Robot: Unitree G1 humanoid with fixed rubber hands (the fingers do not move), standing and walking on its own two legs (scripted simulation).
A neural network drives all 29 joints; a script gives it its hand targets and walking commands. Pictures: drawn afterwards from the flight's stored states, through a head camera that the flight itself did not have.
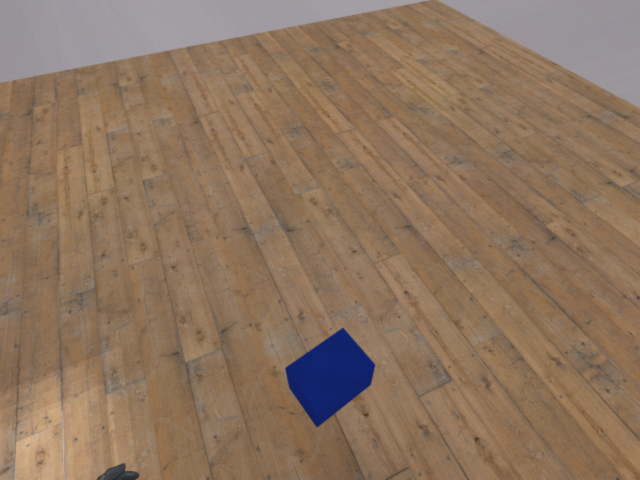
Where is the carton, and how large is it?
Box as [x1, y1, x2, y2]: [285, 328, 374, 426]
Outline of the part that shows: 343,328 285,368 290,389 316,426 319,425 368,386 371,381 374,364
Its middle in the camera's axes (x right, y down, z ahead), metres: +0.03 +0.40 +1.15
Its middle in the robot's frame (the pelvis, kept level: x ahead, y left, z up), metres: +0.53 +0.01 -0.66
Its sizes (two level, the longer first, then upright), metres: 0.208 0.145 0.152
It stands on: the floor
